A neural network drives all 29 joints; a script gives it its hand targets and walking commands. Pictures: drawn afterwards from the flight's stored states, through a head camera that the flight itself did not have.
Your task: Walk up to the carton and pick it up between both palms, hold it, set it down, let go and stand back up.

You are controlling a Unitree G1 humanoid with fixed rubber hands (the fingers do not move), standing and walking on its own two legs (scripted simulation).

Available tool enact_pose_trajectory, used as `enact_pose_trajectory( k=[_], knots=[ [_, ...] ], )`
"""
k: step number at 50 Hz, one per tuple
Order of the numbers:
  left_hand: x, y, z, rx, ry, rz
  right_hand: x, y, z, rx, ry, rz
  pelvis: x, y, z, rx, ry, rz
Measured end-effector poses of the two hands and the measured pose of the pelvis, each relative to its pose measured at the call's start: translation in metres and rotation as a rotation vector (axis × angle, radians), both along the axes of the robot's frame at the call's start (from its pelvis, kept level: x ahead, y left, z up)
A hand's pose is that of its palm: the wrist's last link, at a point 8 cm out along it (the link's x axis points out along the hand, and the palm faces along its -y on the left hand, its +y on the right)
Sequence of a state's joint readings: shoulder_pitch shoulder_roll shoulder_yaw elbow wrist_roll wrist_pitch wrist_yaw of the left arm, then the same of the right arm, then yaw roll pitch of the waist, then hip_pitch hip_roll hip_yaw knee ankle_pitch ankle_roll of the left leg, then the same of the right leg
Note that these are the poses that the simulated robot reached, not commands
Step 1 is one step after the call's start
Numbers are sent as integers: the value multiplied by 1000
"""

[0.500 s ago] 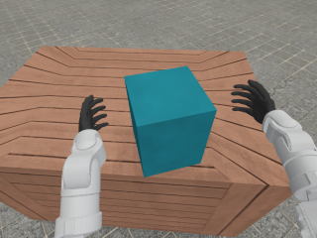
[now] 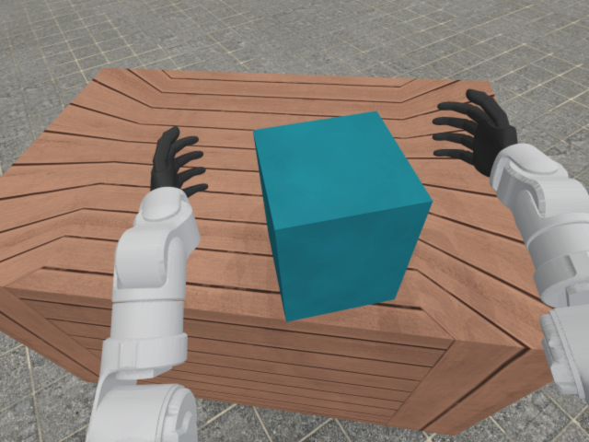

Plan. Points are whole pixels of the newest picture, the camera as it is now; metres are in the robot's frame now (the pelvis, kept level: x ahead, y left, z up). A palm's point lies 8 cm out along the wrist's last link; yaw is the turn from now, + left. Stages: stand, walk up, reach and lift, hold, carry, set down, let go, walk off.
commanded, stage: reach and lift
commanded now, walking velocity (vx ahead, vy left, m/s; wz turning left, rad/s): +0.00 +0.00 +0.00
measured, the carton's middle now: (329, 221) +0.44 +0.01 +0.03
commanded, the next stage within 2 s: none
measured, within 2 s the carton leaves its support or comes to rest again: neither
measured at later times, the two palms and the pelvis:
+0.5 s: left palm (166, 166) +0.39 +0.22 +0.18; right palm (469, 113) +0.51 -0.16 +0.19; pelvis +0.01 +0.00 +0.00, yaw +1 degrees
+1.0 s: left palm (197, 213) +0.39 +0.20 +0.09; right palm (434, 172) +0.49 -0.13 +0.10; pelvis +0.00 +0.00 +0.00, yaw +1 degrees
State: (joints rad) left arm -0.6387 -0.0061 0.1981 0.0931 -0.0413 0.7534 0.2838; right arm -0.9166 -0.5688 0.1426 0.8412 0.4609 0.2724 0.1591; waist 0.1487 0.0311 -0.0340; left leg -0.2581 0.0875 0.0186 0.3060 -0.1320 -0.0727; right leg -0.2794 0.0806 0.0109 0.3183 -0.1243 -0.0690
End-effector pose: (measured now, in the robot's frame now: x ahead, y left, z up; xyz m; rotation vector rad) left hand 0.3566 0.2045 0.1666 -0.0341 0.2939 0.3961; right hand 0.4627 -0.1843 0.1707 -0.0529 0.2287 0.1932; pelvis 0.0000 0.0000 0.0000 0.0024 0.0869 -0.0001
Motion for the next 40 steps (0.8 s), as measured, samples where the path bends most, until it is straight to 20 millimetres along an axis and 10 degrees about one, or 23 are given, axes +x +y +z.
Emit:
enact_pose_trajectory(
  k=[21,40],
  knots=[
    [31,14,21,15,-6,15,43,25,32,25,-8,13,6,3,-1,-7,54,18],
    [22,0,-54,-4,55,7,28,35,-47,-18,42,24,-2,2,-3,-5,105,18]
  ],
)
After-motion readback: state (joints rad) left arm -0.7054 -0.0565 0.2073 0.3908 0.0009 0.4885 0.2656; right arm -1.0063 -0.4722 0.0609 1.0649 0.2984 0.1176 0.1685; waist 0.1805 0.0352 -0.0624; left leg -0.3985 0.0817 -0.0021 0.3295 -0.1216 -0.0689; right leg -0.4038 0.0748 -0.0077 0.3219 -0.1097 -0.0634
